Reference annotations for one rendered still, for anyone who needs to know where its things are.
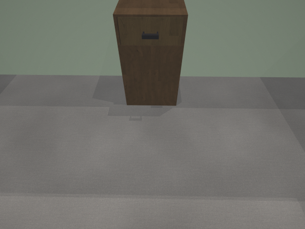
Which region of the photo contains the drawer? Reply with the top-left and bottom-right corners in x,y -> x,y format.
117,17 -> 183,45

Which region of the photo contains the cabinet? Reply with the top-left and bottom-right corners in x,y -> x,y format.
113,0 -> 188,106

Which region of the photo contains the handle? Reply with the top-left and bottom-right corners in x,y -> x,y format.
142,31 -> 159,39

